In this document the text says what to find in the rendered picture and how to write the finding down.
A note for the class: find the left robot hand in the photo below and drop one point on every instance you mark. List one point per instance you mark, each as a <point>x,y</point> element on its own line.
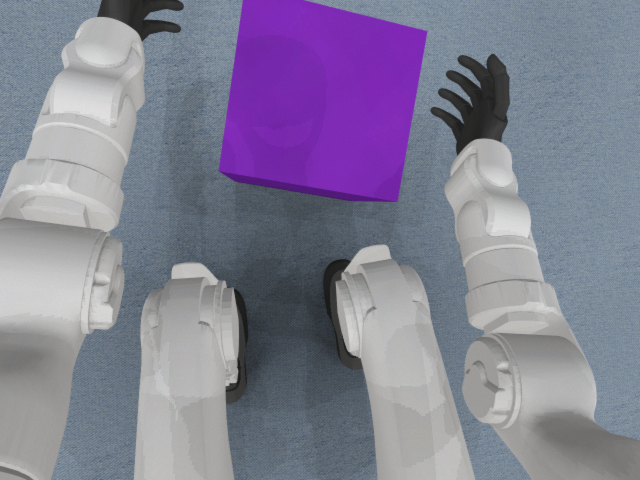
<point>132,13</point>

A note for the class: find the carton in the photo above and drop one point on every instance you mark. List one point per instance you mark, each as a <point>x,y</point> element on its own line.
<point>321,100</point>

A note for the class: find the left robot upper arm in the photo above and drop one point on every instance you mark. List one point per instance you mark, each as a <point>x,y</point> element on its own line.
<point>57,284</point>

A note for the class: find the robot left forearm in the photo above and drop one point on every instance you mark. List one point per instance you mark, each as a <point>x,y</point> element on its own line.
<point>80,145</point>

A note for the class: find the right robot hand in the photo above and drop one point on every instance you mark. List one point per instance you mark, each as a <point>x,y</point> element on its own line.
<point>487,118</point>

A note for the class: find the robot right forearm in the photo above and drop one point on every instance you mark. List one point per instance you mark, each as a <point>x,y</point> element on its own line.
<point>507,292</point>

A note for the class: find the left robot foot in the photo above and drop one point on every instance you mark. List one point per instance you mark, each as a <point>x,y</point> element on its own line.
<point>234,391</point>

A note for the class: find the right robot upper arm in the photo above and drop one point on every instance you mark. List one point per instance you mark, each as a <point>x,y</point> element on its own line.
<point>538,394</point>

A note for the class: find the left robot thigh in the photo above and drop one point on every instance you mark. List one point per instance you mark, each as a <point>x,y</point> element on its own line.
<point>182,429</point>

